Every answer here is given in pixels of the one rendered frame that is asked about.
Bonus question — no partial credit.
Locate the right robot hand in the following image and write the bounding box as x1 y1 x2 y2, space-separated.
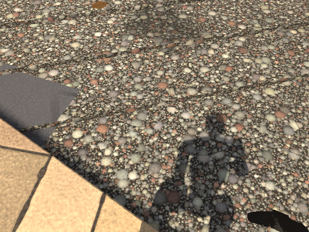
247 210 309 232

